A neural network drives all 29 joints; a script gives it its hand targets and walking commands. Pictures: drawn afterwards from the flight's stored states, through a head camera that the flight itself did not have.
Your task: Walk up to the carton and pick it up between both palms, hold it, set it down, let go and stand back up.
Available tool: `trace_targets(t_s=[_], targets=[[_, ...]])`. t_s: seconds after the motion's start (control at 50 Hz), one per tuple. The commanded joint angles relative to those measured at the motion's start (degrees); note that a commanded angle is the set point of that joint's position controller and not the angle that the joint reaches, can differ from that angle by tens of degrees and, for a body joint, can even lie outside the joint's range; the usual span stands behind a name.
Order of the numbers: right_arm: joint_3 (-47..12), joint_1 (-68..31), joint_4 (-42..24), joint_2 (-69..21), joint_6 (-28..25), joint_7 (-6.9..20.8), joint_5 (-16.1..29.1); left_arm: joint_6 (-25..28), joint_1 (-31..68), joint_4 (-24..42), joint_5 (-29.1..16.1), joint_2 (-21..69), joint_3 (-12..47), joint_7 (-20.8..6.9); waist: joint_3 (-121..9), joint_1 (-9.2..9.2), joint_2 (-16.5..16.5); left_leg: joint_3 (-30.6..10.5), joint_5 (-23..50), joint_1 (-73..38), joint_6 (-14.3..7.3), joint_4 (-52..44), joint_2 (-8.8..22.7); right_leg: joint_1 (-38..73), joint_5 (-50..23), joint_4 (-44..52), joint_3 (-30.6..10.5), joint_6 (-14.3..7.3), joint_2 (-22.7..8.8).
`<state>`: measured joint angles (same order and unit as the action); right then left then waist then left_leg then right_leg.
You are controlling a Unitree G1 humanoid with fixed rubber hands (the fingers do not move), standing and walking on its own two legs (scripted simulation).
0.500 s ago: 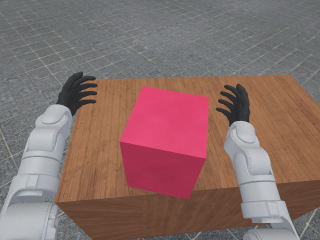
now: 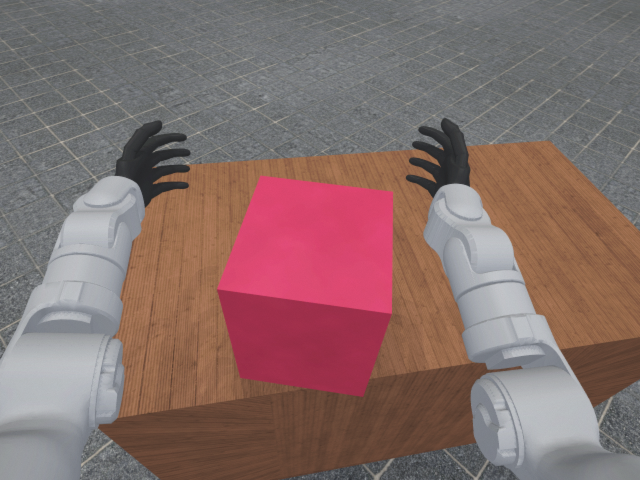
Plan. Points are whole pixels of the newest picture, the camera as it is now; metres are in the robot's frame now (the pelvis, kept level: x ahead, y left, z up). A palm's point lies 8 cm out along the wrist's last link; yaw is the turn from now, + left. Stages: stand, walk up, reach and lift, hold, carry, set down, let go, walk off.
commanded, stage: reach and lift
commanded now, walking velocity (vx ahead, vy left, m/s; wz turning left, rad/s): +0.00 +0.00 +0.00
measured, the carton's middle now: (313, 289) +0.40 -0.02 -0.02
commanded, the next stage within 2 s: none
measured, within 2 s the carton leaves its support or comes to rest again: neither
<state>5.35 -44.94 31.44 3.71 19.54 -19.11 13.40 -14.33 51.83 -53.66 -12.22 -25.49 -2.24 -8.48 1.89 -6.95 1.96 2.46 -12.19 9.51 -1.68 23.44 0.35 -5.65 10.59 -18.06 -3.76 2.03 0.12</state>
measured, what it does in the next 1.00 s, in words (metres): stands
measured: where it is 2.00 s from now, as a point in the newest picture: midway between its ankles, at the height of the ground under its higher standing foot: outside the picture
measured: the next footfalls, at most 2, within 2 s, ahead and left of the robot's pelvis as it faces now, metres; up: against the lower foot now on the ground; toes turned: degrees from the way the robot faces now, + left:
none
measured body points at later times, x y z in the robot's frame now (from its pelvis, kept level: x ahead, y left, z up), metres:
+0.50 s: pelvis +0.00 +0.00 +0.00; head +0.01 +0.03 +0.45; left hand +0.47 +0.20 +0.13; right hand +0.41 -0.19 +0.13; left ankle +0.01 +0.09 -0.75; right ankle -0.01 -0.15 -0.75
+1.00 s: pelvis +0.00 +0.00 -0.01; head +0.06 +0.04 +0.43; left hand +0.47 +0.20 +0.06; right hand +0.41 -0.19 +0.06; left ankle +0.01 +0.10 -0.75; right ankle -0.01 -0.15 -0.75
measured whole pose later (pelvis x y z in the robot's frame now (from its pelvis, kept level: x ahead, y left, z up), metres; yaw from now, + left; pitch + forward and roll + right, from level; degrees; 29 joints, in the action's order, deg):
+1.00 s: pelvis +0.00 +0.00 -0.01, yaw +1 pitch +12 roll -2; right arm 4.3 -45.2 62.8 3.7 -10.4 -15.7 11.9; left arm 14.6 58.5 -84.5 -12.2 -23.1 4.4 -7.3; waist -6.2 -8.2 2.2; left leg 0.6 -12.9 29.4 -1.5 30.1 0.4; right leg -24.4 11.6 -23.9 -1.8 2.0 0.3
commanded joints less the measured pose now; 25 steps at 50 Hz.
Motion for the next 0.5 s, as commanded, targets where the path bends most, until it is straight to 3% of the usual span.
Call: trace_targets(t_s=[0.0, 0.02, 0.04, 0.06, 0.08, 0.1, 0.12, 0.14, 0.18, 0.22, 0.24, 0.26, 0.28, 0.3, 0.32, 0.34, 0.36, 0.38, 0.4, 0.42, 0.44, 0.46, 0.48], targets=[[1.0, -20.58, 10.88, 7.94, -3.95, 1.86, -1.11, 6.94, 32.21, -5.99, -2.54, -10.93, 2.88, 0.95, -22.55, -4.41, -6.02, -1.91, 10.98, -7.67, 2.19, -1.62, 1.01, -4.29, -15.91, -0.16, 5.89, -1.76, 1.25], [1.69, -20.75, 11.71, 8.93, -4.28, 2.46, -1.03, 6.93, 32.76, -6.45, -1.81, -11.39, 1.24, 1.14, -23.32, -3.71, -6.5, -2.26, 10.04, -8.79, 2.15, -1.58, 1.19, -5.34, -13.59, 0.21, 6.18, -1.79, 1.85], [1.42, -21.28, 12.52, 7.54, -5.08, 2.45, -1.52, 8.48, 34.11, -5.54, -2.33, -9.9, 3.06, 1.69, -24.49, -4.74, -5.59, -2.41, 10.73, -8.71, 2.24, -1.5, 1.29, -6.04, -13.21, 0.28, 6.13, -2.28, 1.96], [-0.89, -19.93, 12.94, 6.55, -5.64, 2.28, -1.08, 8.86, 32.22, -5.89, -2.09, -10.88, 1.43, 1.27, -24.15, -3.45, -5.02, -2.15, 12.48, -9.86, 1.59, -1.31, 0.77, -5.28, -15.65, 0.47, 5.96, -1.93, 1.54], [-1.35, -23.0, 13.95, 8.37, -6.32, 2.55, -0.12, 9.75, 32.7, -10.35, -2.47, -10.38, 3.31, 1.2, -20.92, -2.47, -5.48, -1.84, 11.79, -7.89, 1.93, -1.79, 1.13, -6.15, -14.39, 0.68, 6.18, -2.53, 1.83], [0.33, -22.51, 14.93, 7.98, -7.64, 2.48, 0.03, 10.36, 32.94, -10.39, -2.46, -8.72, 4.39, 1.29, -23.52, -4.66, -7.02, -2.19, 12.79, -9.01, 2.31, -1.18, 0.92, -6.59, -15.0, 0.5, 6.34, -2.72, 2.13], [-0.53, -20.61, 17.5, 7.42, -8.4, 2.38, -0.74, 10.55, 29.08, -14.53, -2.36, -7.6, 3.92, 0.88, -21.2, -4.01, -5.86, -2.68, 15.36, -10.19, 2.44, -1.18, 0.95, -6.41, -16.82, 0.27, 7.05, -2.45, 2.2], [-1.16, -22.16, 16.16, 7.47, -9.23, 2.12, -0.51, 11.8, 30.13, -14.72, -3.24, -9.02, 5.01, 0.52, -22.85, -4.68, -4.91, -2.5, 14.92, -9.03, 2.01, -0.56, 1.04, -6.06, -17.14, 0.48, 6.29, -2.03, 2.13], [-1.87, -23.45, 13.45, 6.52, -11.45, 2.06, -0.26, 13.16, 29.17, -16.94, -3.42, -8.6, 4.77, -0.09, -24.03, -3.26, -2.97, -2.03, 13.92, -7.14, 1.86, 0.01, 0.26, -4.66, -17.51, 0.48, 6.14, -1.67, 1.97], [-4.63, -22.16, 14.47, 3.22, -12.69, 2.4, -0.08, 14.9, 29.2, -16.49, -3.28, -7.75, 4.19, 0.11, -24.72, -3.06, -0.48, -1.91, 15.45, -6.56, 1.25, 0.38, 0.25, -4.9, -20.57, -0.42, 5.95, -1.25, 1.83], [-2.74, -24.22, 15.83, 5.02, -13.65, 2.65, -0.27, 16.51, 33.8, -18.39, -3.32, -9.67, 4.39, 0.23, -25.06, -3.24, -3.42, -1.51, 12.54, -5.46, 1.5, 1.12, 0.07, -8.01, -15.63, -0.69, 6.61, -1.74, 2.0], [-1.78, -22.85, 16.17, 4.77, -14.72, 2.54, -1.51, 17.12, 30.9, -16.1, -3.12, -7.58, 4.66, 0.35, -24.12, -4.04, -3.58, -1.36, 14.88, -6.69, 1.75, 1.23, -0.06, -7.81, -19.4, -0.93, 7.06, -1.59, 2.08], [-3.29, -22.59, 16.63, 5.43, -14.98, 2.74, -1.74, 17.58, 30.52, -15.06, -3.99, -6.25, 4.91, -0.06, -22.24, -2.56, -3.77, -1.59, 16.72, -6.89, 1.98, 1.23, 0.5, -7.84, -19.35, -0.88, 7.0, -1.96, 1.91], [-2.13, -21.18, 17.35, 5.75, -15.48, 3.1, -2.38, 18.33, 31.55, -13.72, -2.78, -6.17, 5.12, 0.51, -26.54, -3.21, -4.7, -1.93, 16.28, -8.83, 2.01, 1.47, 0.9, -9.06, -17.02, -0.5, 6.72, -2.45, 2.56], [-1.46, -21.81, 20.35, 5.73, -16.08, 3.34, -2.51, 19.64, 32.58, -14.9, -3.78, -5.35, 6.31, 0.17, -23.82, -5.59, -4.97, -2.51, 15.36, -8.53, 2.06, 1.3, 0.87, -10.84, -16.08, -0.98, 7.43, -2.06, 2.28], [-1.89, -19.99, 21.33, 5.74, -16.51, 3.76, -1.97, 19.86, 31.86, -14.36, -2.52, -5.98, 5.34, 0.55, -25.86, -4.08, -5.9, -2.62, 17.21, -9.78, 2.58, 1.64, 1.13, -10.96, -13.56, -0.53, 7.23, -2.39, 2.83], [-1.78, -19.81, 22.9, 5.6, -16.59, 3.52, -2.52, 19.69, 29.79, -18.52, -2.61, -5.8, 5.76, 0.19, -25.15, -4.68, -5.09, -2.18, 16.93, -8.57, 2.36, 1.85, 0.97, -10.91, -15.55, -0.33, 7.01, -2.17, 2.21], [-1.61, -20.02, 23.01, 6.67, -16.91, 3.58, -1.7, 19.71, 30.16, -20.06, -2.57, -6.39, 5.52, 0.07, -25.26, -3.68, -5.45, -2.39, 16.77, -8.03, 2.46, 2.17, 0.98, -11.17, -13.44, -0.21, 7.2, -2.49, 2.51], [-3.53, -19.0, 23.79, 4.7, -17.07, 3.46, -1.45, 19.84, 27.4, -23.0, -2.21, -5.53, 5.24, -0.18, -21.73, -2.43, -3.18, -2.02, 13.61, -5.52, 1.42, 1.09, 0.93, -9.97, -11.04, 0.62, 6.48, -2.74, 2.07], [-3.12, -19.82, 23.61, 4.72, -17.82, 2.97, -1.77, 20.29, 28.83, -20.97, -3.52, -5.5, 7.15, -0.12, -23.59, -4.26, -6.33, -1.63, 15.11, -7.02, 2.45, 1.86, 0.59, -11.29, -14.9, 0.18, 6.88, -2.63, 1.73], [-2.9, -20.05, 23.87, 5.74, -18.96, 3.46, -0.55, 20.42, 28.48, -20.92, -3.0, -4.44, 6.58, 0.14, -23.73, -3.79, -6.47, -2.51, 17.01, -7.37, 2.8, 2.14, 0.99, -12.01, -14.32, -0.35, 6.98, -2.58, 2.13], [-2.7, -19.62, 23.65, 4.09, -19.58, 2.75, -1.64, 20.36, 27.08, -20.76, -2.71, -3.92, 7.4, 0.06, -24.55, -4.47, -5.84, -2.34, 15.48, -6.97, 2.64, 2.84, 0.78, -12.74, -13.85, -0.2, 6.67, -2.44, 2.14], [-1.89, -19.85, 22.87, 5.26, -20.81, 3.45, -0.86, 22.11, 27.89, -19.15, -3.14, -3.85, 7.57, 0.32, -27.03, -4.67, -6.96, -2.74, 18.47, -6.96, 2.96, 3.81, 1.1, -13.39, -14.78, -1.38, 7.24, -2.64, 2.44]])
